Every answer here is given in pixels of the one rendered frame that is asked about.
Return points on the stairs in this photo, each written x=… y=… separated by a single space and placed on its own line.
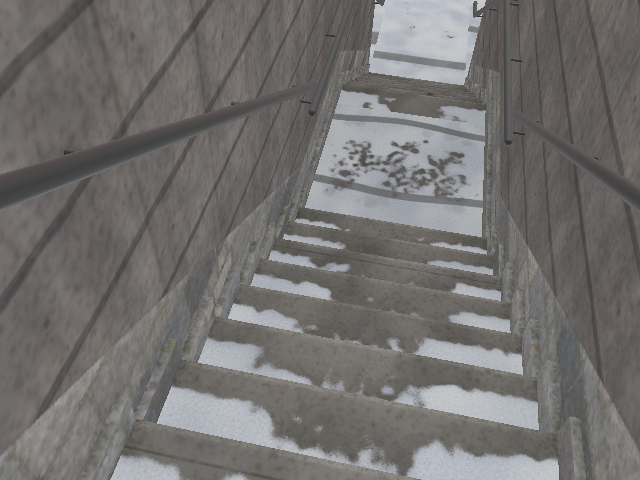
x=415 y=86
x=362 y=350

